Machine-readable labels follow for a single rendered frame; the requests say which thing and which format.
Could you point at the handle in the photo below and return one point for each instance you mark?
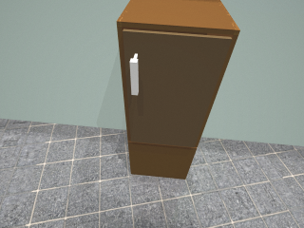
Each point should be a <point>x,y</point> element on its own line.
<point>134,75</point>

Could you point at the cupboard door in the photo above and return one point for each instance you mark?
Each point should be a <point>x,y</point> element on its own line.
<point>177,74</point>

